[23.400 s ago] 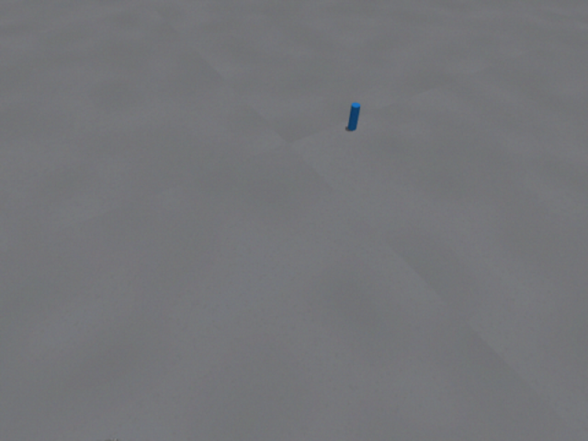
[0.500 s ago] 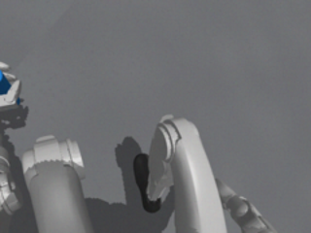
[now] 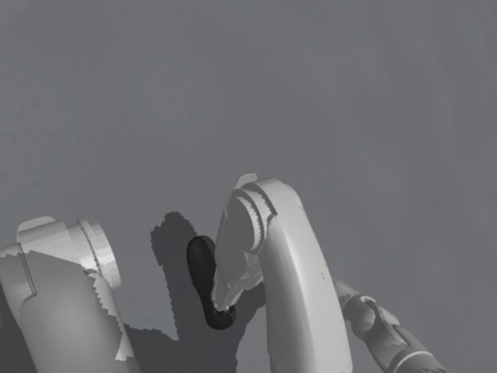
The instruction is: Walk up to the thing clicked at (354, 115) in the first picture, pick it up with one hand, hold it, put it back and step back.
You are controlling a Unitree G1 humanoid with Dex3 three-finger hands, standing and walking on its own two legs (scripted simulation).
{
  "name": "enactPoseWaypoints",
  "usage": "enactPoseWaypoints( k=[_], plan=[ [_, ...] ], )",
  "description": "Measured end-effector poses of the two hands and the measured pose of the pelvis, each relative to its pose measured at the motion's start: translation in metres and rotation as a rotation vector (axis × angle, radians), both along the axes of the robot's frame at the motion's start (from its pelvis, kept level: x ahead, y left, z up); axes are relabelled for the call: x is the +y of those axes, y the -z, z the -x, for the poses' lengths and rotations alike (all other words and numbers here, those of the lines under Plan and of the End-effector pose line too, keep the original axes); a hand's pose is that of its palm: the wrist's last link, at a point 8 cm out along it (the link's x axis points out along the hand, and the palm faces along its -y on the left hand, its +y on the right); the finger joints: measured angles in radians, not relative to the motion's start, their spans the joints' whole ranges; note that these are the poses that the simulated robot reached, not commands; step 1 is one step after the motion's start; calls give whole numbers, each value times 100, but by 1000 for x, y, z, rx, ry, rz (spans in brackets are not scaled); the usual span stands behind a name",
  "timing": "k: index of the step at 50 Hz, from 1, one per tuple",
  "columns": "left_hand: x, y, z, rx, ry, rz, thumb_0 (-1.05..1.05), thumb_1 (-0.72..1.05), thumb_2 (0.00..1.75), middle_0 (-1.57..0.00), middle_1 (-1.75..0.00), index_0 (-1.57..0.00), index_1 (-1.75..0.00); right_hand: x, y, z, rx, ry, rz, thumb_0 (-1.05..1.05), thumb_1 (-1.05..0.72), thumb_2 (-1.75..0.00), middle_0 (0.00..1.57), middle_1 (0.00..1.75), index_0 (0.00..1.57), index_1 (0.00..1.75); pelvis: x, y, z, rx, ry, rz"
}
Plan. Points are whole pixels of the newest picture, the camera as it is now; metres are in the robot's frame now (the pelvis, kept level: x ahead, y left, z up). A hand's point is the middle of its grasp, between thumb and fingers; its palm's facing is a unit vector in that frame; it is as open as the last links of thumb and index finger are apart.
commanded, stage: lower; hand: left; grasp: from the side
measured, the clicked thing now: out of the picture +0.44 +0.29 -0.18
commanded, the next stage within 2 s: loosen in 0.56 s
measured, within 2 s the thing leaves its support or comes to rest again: rests again in 0.52 s
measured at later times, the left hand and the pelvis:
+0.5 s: hand out of the picture +0.45 +0.28 -0.18, palm faces +0.32 -0.95 -0.02, open 6.7 cm; pelvis +0.00 +0.00 +0.00, yaw -2 degrees
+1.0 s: hand out of the picture +0.45 +0.28 -0.19, palm faces +0.31 -0.95 +0.00, open 9.1 cm; pelvis -0.01 +0.01 +0.00, yaw -3 degrees
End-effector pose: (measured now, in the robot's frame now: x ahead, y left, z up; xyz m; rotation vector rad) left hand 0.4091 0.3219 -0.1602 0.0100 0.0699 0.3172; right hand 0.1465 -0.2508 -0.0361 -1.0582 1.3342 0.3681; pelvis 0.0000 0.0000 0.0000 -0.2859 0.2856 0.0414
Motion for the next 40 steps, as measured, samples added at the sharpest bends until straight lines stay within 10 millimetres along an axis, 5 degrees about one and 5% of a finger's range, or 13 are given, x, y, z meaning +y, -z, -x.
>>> enactPoseWaypoints(
  k=[40],
  plan=[
    [-3,25,1,-8,-4,10,3,2,105,-91,-101,-93,-105,11,-17,2,14,-86,73,0,-91,-90,20,30,21,30,7,2,6,-57,30,49]
  ],
)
